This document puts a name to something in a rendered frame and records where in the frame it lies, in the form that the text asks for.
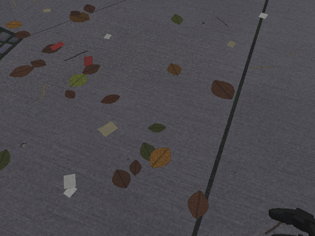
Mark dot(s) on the right robot hand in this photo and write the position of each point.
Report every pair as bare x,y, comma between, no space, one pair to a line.
298,217

